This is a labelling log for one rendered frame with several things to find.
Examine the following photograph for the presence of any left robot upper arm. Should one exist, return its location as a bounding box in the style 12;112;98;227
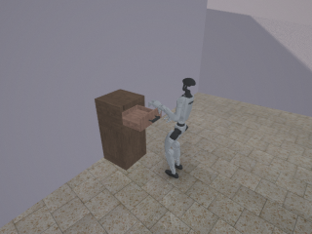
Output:
174;97;185;122

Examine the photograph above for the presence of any robot right shin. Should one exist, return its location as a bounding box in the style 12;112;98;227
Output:
172;143;180;166

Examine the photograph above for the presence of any handle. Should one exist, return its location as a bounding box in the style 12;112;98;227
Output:
149;115;161;123

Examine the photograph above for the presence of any drawer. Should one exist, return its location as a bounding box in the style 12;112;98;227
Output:
122;105;162;132

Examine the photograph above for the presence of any robot left hand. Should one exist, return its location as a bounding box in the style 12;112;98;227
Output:
148;99;161;114

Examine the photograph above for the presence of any robot left forearm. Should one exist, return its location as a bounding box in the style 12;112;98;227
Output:
159;104;177;121

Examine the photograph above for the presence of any robot right hand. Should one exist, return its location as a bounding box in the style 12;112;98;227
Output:
164;116;173;123

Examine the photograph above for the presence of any cabinet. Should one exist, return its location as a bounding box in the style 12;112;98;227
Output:
95;89;146;170

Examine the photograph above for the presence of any humanoid robot torso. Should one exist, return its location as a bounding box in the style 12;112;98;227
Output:
175;95;194;135

